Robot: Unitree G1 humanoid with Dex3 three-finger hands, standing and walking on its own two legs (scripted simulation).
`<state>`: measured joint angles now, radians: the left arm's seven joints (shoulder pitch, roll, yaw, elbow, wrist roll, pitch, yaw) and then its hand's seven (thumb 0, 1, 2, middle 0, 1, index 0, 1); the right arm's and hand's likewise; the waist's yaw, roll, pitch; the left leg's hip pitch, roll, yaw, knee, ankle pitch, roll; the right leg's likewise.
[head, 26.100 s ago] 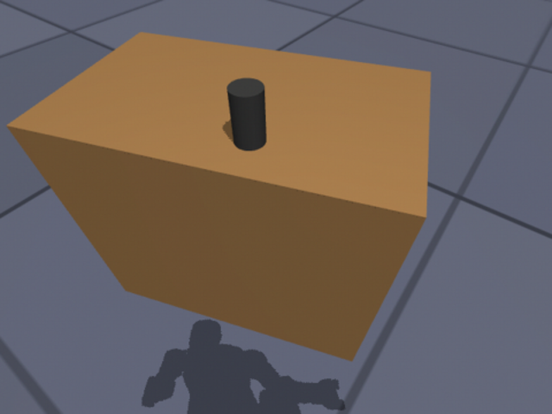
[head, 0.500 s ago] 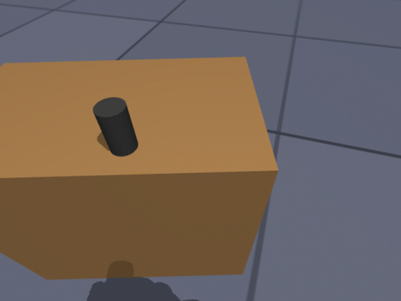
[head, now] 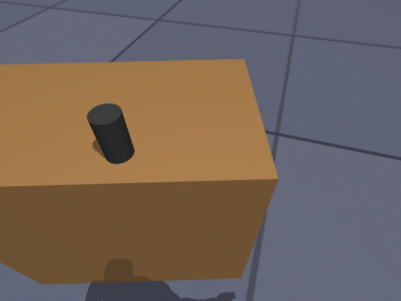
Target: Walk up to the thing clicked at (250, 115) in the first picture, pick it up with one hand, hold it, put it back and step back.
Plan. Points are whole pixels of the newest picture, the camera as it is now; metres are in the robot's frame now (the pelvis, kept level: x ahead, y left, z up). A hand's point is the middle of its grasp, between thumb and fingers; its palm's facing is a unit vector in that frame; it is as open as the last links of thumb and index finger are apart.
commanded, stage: home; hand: left
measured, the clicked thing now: (112, 134) +0.46 +0.23 +0.08
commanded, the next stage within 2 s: stand in 0.44 s
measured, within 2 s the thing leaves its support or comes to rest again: neither
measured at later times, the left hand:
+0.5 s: hand out of the picture +0.06 +0.26 -0.16, palm faces -0.03 -0.93 -0.36, open 17.5 cm
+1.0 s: hand out of the picture +0.07 +0.26 -0.16, palm faces -0.02 -0.94 -0.35, open 9.2 cm
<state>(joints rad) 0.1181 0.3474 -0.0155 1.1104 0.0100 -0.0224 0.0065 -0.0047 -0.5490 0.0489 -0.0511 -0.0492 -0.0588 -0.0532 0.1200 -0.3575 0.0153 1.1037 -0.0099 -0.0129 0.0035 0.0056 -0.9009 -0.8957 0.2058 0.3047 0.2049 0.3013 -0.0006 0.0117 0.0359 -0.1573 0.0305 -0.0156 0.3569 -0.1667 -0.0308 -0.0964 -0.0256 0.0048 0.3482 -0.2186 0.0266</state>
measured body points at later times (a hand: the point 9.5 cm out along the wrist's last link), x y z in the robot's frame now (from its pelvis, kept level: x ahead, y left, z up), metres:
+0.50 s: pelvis +0.00 +0.00 +0.00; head +0.02 +0.00 +0.45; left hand +0.07 +0.31 -0.13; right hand +0.07 -0.30 -0.14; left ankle +0.02 +0.14 -0.75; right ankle -0.02 -0.14 -0.75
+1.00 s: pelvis +0.00 +0.01 +0.00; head +0.01 +0.01 +0.45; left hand +0.07 +0.31 -0.13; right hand +0.08 -0.29 -0.13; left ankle +0.02 +0.14 -0.75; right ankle -0.02 -0.14 -0.75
